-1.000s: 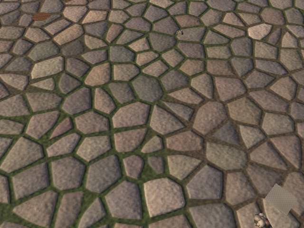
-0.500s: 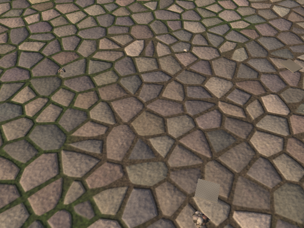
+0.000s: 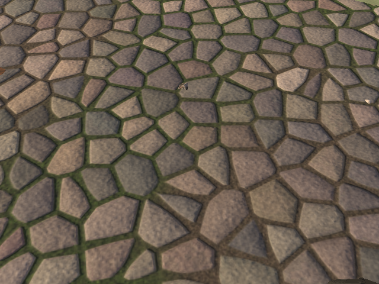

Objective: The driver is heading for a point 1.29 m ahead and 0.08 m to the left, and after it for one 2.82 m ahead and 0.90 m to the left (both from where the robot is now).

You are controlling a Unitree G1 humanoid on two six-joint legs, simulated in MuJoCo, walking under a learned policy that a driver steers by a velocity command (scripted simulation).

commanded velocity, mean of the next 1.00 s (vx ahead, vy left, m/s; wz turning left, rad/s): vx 0.99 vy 0.00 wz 0.01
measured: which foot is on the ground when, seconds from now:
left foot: up 0.00-0.06, down 0.08-0.50, up 0.52-0.92, down 0.94-1.00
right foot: down 0.00-0.08, up 0.10-0.50, down 0.52-0.96, up 0.98-1.00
